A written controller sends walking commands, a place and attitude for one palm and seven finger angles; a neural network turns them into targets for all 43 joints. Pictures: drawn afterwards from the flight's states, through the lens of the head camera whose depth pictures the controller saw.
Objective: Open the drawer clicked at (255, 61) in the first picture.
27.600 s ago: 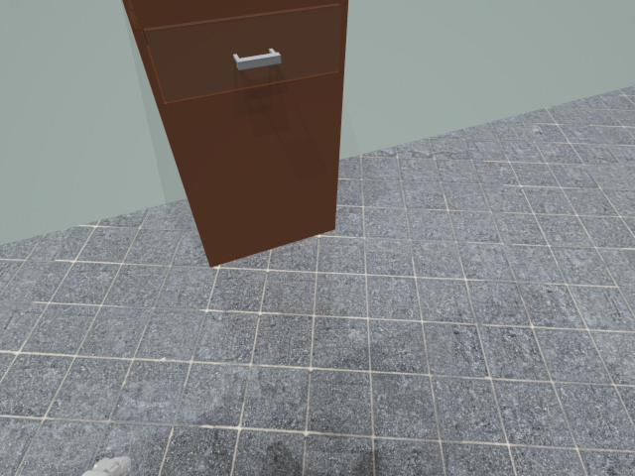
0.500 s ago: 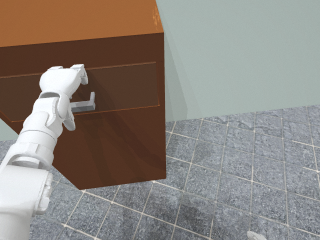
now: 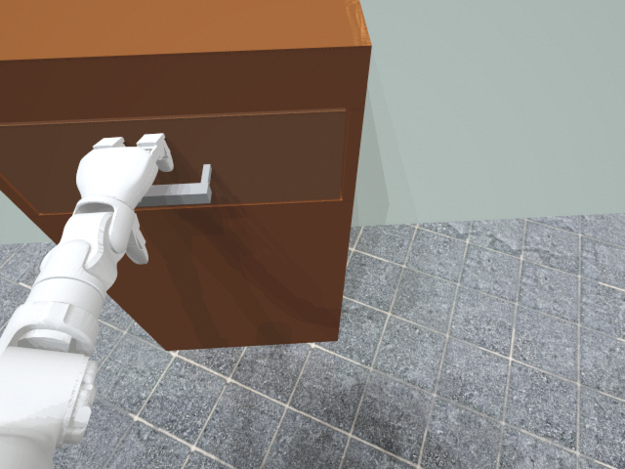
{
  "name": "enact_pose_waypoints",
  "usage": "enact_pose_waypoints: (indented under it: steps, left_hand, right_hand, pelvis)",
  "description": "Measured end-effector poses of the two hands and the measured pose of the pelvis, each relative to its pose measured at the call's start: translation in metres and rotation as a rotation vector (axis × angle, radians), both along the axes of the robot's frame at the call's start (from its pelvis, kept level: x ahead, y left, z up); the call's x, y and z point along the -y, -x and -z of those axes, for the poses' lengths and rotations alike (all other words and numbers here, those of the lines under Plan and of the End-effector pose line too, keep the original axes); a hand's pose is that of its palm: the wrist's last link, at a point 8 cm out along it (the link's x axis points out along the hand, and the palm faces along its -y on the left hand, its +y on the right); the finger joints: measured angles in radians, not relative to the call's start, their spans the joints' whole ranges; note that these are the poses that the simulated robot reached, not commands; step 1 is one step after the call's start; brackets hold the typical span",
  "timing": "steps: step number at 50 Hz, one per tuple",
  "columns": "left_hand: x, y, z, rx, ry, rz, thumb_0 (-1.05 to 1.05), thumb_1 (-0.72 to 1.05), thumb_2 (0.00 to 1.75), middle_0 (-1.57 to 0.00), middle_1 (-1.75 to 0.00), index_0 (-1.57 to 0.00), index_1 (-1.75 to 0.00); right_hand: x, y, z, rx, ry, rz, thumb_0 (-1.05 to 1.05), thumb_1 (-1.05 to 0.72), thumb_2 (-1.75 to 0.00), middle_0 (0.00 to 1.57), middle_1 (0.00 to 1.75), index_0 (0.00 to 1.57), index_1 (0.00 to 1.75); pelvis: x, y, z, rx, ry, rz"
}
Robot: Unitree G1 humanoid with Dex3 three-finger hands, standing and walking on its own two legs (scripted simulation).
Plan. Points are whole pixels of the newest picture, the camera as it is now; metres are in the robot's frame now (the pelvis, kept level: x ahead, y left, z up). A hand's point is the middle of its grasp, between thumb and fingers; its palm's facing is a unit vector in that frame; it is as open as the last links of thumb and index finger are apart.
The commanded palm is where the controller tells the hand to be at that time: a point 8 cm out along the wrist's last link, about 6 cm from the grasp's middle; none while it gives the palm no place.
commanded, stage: lower the fingers behind the handle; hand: left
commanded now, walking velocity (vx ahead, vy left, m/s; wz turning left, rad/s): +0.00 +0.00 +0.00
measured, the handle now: (171, 183) +0.49 +0.22 +0.06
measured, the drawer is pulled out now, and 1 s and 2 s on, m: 0.00 0.00 0.01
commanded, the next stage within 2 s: close the thumb around the handle in 0.86 s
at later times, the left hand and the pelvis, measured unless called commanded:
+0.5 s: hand (139, 204) +0.45 +0.25 +0.07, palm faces +0.01 +0.01 -1.00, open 13.7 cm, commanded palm +0.43 +0.25 +0.09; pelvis -0.03 +0.01 -0.01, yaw +0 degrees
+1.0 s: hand (144, 217) +0.45 +0.26 +0.04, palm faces -0.02 +0.00 -1.00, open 13.6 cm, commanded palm +0.43 +0.25 +0.09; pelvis -0.02 +0.01 -0.01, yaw -1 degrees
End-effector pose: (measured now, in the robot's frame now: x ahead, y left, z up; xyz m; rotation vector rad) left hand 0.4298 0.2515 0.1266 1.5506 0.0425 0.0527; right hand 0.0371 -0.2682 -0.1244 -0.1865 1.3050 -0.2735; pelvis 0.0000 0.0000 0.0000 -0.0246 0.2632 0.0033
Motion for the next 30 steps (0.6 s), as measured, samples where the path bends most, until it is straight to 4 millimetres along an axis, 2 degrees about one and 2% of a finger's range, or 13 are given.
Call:
enact_pose_waypoints:
  steps: [6,12,17,26,30]
  left_hand:
    - [0.003,0.001,0.0,-0.009,-0.002,-0.031,0.0,-0.49,0.3,-0.35,-1.21,-0.34,-1.26]
    - [0.003,0.001,0.001,-0.022,-0.02,-0.033,0.0,-0.49,0.3,-0.33,-1.2,-0.32,-1.27]
    - [0.002,0.002,0.005,-0.024,-0.026,-0.03,0.0,-0.49,0.3,-0.33,-1.2,-0.3,-1.28]
    - [0.002,0.002,0.008,-0.002,-0.027,-0.034,0.0,-0.49,0.3,-0.33,-1.23,-0.3,-1.3]
    - [0.001,0.004,0.024,-0.082,-0.046,-0.056,0.0,-0.49,0.3,-0.32,-1.22,-0.3,-1.28]
  right_hand:
    - [-0.023,-0.02,0.001,0.072,-0.051,-0.019,0.0,-0.91,-0.89,0.2,0.3,0.2,0.3]
    - [-0.024,-0.021,-0.004,0.106,-0.032,-0.034,0.0,-0.91,-0.89,0.2,0.3,0.21,0.3]
    - [-0.014,-0.005,-0.006,0.084,0.009,-0.028,0.0,-0.91,-0.89,0.2,0.3,0.21,0.3]
    - [0.002,0.04,-0.006,-0.003,0.056,0.004,0.0,-0.91,-0.89,0.2,0.3,0.2,0.3]
    - [0.002,0.056,-0.004,-0.019,0.055,0.036,0.0,-0.91,-0.89,0.2,0.3,0.2,0.3]
  pelvis:
    - [-0.004,0.005,0.0,0.01,-0.001,0.003]
    - [-0.006,0.013,0.002,0.011,0.001,0.003]
    - [-0.007,0.02,0.004,0.003,0.003,0.002]
    - [-0.006,0.03,0.01,-0.015,0.007,0.003]
    - [-0.005,0.033,0.011,-0.017,0.008,0.012]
